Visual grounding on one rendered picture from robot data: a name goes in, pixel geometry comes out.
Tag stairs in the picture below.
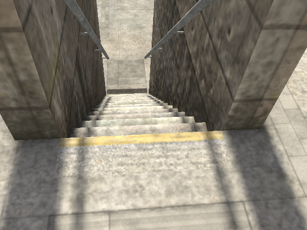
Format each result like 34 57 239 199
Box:
69 93 208 138

